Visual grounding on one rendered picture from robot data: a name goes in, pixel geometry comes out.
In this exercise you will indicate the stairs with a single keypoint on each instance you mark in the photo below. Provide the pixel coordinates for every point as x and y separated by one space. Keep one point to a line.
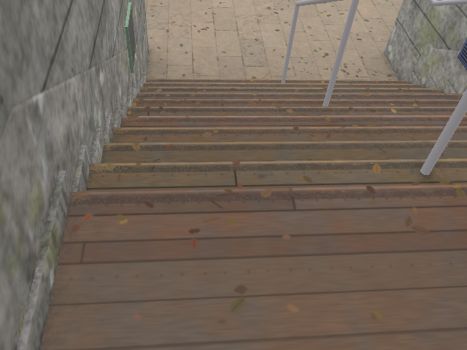
184 134

